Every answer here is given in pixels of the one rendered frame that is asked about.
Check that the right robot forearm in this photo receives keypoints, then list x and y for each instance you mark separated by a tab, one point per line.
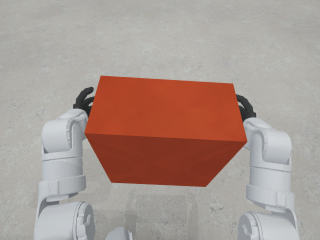
270	161

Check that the carton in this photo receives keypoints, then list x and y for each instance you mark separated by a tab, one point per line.
164	132

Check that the robot left upper arm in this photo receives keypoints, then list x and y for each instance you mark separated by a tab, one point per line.
66	221

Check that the right robot hand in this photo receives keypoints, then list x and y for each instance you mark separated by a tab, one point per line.
247	111

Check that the left robot thigh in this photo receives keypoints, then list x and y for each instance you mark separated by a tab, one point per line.
120	234

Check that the robot right upper arm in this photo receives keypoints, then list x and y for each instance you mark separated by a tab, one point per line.
254	225

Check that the left robot forearm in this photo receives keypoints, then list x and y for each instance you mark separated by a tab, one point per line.
61	156

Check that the left robot hand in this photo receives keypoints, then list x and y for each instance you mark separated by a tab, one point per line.
82	103

